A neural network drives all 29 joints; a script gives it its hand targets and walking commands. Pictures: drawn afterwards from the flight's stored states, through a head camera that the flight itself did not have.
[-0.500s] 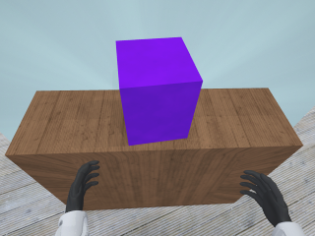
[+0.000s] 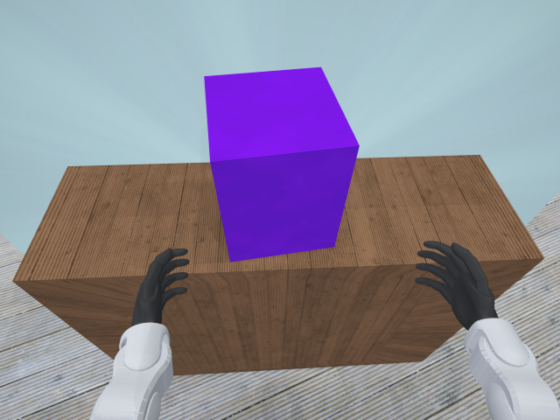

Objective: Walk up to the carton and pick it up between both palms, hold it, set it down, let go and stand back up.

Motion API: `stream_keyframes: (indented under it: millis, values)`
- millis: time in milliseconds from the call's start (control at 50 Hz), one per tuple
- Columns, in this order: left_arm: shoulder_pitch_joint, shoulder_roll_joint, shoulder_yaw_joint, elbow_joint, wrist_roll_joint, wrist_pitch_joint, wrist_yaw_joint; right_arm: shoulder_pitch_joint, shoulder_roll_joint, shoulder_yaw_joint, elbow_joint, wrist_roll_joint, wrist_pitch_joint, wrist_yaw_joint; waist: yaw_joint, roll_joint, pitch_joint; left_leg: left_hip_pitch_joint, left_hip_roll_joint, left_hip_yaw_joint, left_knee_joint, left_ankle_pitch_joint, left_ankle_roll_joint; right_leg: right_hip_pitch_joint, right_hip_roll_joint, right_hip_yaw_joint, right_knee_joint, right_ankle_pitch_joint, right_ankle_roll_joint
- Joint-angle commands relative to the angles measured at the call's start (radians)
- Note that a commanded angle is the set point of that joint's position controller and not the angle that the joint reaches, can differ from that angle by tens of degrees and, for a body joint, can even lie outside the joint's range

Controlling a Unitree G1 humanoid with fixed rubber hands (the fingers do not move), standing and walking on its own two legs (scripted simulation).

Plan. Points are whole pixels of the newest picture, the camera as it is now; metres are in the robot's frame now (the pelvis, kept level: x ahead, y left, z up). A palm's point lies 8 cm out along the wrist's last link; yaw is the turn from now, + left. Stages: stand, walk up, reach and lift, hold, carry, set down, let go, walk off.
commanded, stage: reach and lift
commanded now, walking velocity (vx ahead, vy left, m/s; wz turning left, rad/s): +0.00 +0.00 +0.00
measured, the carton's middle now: (274, 168) +0.53 +0.05 +0.04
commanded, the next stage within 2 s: none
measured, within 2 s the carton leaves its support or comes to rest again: neither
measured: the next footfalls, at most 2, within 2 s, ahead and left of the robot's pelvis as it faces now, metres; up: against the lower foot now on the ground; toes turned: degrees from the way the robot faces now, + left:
none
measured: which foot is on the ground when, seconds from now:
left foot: down 0.00-1.00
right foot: down 0.00-1.00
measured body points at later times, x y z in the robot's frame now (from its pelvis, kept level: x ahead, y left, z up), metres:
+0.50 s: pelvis +0.00 +0.00 +0.00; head +0.04 +0.01 +0.45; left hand +0.33 +0.21 +0.11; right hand +0.38 -0.19 +0.11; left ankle +0.03 +0.13 -0.74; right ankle +0.03 -0.10 -0.74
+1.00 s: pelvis +0.01 +0.01 +0.00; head +0.06 +0.02 +0.45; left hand +0.40 +0.21 +0.14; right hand +0.45 -0.18 +0.14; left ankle +0.03 +0.13 -0.74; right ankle +0.03 -0.10 -0.74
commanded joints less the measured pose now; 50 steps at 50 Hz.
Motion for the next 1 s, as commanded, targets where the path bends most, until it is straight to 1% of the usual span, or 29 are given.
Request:
stream_keyframes:
  millis: [0,120,200,260,320,400,460,540,680,780,860,980]
  values:
    - [-0.329,0.021,0.096,-0.359,-0.142,0.011,0.007,-0.303,-0.227,-0.028,-0.249,0.062,-0.018,-0.021,0.038,0.023,-0.436,0.254,0.019,0.097,-0.177,0.298,-0.023,0.164,0.008,0.049,-0.124,0.177,-0.013]
    - [-0.459,0.04,0.156,-0.326,-0.147,0.093,0.005,-0.447,-0.244,-0.005,-0.198,0.084,0.051,-0.038,0.05,0.0,-0.457,0.239,0.017,0.096,-0.177,0.313,-0.018,0.189,0.008,0.051,-0.113,0.203,-0.003]
    - [-0.545,0.061,0.206,-0.284,-0.145,0.145,0.003,-0.545,-0.245,0.015,-0.142,0.095,0.105,-0.048,0.069,-0.017,-0.464,0.203,0.016,0.1,-0.18,0.296,-0.01,0.211,0.005,0.065,-0.103,0.215,0.005]
    - [-0.601,0.073,0.236,-0.245,-0.139,0.18,-0.002,-0.616,-0.246,0.025,-0.099,0.103,0.141,-0.053,0.078,-0.019,-0.471,0.183,0.015,0.103,-0.181,0.283,-0.007,0.225,0.002,0.075,-0.097,0.224,0.01]
    - [-0.656,0.08,0.252,-0.197,-0.138,0.208,-0.012,-0.691,-0.247,0.027,-0.062,0.105,0.169,-0.056,0.079,-0.021,-0.484,0.167,0.014,0.102,-0.179,0.272,-0.006,0.231,0.002,0.078,-0.095,0.225,0.014]
    - [-0.729,0.084,0.256,-0.126,-0.141,0.235,-0.028,-0.788,-0.251,0.016,-0.01,0.094,0.191,-0.057,0.069,-0.02,-0.501,0.148,0.014,0.099,-0.176,0.255,-0.006,0.229,0.003,0.074,-0.096,0.215,0.018]
    - [-0.784,0.09,0.258,-0.073,-0.142,0.246,-0.037,-0.853,-0.254,0.001,0.028,0.081,0.199,-0.057,0.063,-0.022,-0.514,0.134,0.014,0.098,-0.174,0.242,-0.006,0.225,0.005,0.068,-0.096,0.203,0.022]
    - [-0.85,0.101,0.262,-0.018,-0.139,0.256,-0.039,-0.927,-0.259,-0.013,0.076,0.066,0.203,-0.056,0.064,-0.023,-0.537,0.119,0.013,0.098,-0.172,0.23,-0.007,0.221,0.009,0.06,-0.095,0.19,0.025]
    - [-0.981,0.127,0.27,0.036,-0.131,0.264,-0.024,-1.053,-0.283,-0.025,0.146,0.056,0.206,-0.058,0.076,-0.019,-0.604,0.114,0.014,0.103,-0.157,0.252,-0.015,0.21,0.02,0.049,-0.087,0.208,0.028]
    - [-1.076,0.14,0.268,0.098,-0.132,0.27,-0.012,-1.146,-0.302,-0.033,0.201,0.052,0.208,-0.061,0.084,-0.02,-0.649,0.106,0.015,0.106,-0.143,0.269,-0.021,0.186,0.028,0.04,-0.084,0.216,0.028]
    - [-1.143,0.147,0.264,0.151,-0.135,0.271,-0.004,-1.213,-0.316,-0.036,0.253,0.054,0.208,-0.062,0.089,-0.021,-0.695,0.106,0.017,0.107,-0.126,0.302,-0.027,0.163,0.035,0.034,-0.081,0.23,0.027]
    - [-1.239,0.164,0.267,0.219,-0.133,0.265,0.004,-1.309,-0.334,-0.028,0.337,0.064,0.204,-0.058,0.1,-0.017,-0.765,0.126,0.021,0.106,-0.095,0.387,-0.038,0.133,0.043,0.025,-0.08,0.271,0.025]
